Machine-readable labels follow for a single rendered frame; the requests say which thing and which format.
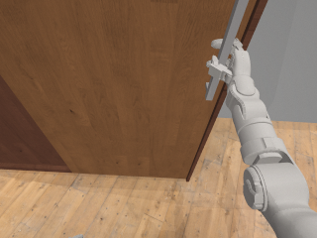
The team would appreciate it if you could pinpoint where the robot right upper arm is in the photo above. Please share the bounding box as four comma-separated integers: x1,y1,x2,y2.
243,162,317,238

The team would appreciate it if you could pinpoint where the wardrobe door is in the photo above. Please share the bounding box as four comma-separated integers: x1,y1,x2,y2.
0,75,67,167
0,0,257,179

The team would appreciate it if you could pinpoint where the right robot hand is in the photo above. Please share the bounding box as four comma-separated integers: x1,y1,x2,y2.
206,38,251,87

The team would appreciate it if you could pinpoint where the right robot forearm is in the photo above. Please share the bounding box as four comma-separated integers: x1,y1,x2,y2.
225,75,310,203

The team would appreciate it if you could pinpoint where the handle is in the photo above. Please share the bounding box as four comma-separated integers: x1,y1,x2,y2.
205,0,249,101

